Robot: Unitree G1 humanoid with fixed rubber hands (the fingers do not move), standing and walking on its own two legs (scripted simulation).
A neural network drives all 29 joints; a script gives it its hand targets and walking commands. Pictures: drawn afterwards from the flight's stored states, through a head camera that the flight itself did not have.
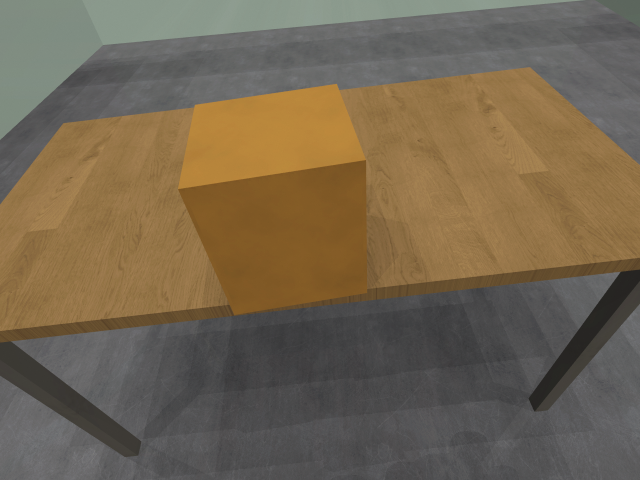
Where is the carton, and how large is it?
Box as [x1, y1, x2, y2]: [178, 84, 366, 314]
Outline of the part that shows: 336,84 197,104 194,107 178,189 234,314 366,292 365,159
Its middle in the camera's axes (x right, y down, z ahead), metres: -0.06 -0.05 +0.59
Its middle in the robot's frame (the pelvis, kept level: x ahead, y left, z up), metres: +0.49 +0.07 +0.10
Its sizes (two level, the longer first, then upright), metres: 0.210 0.200 0.250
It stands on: a table, 0.75 m high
